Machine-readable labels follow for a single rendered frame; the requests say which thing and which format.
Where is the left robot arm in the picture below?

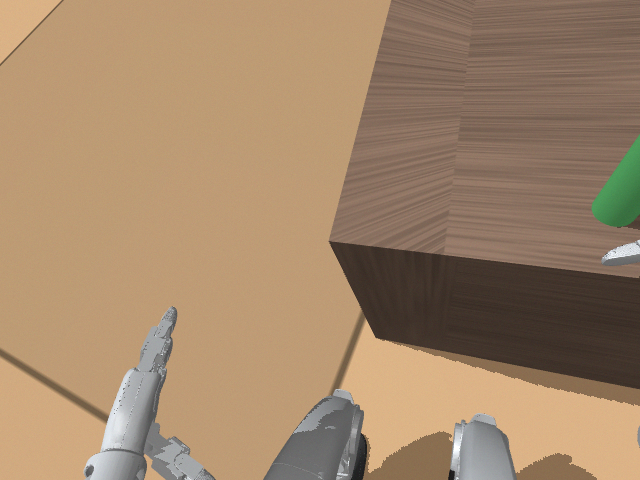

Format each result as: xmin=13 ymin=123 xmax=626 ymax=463
xmin=84 ymin=449 xmax=147 ymax=480

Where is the can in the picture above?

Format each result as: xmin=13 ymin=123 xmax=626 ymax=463
xmin=592 ymin=134 xmax=640 ymax=227

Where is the left robot foot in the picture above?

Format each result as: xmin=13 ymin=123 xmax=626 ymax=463
xmin=351 ymin=433 xmax=367 ymax=480

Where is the right robot hand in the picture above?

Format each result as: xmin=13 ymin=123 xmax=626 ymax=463
xmin=601 ymin=240 xmax=640 ymax=266

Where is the left robot hand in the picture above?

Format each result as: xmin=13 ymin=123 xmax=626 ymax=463
xmin=100 ymin=306 xmax=216 ymax=480

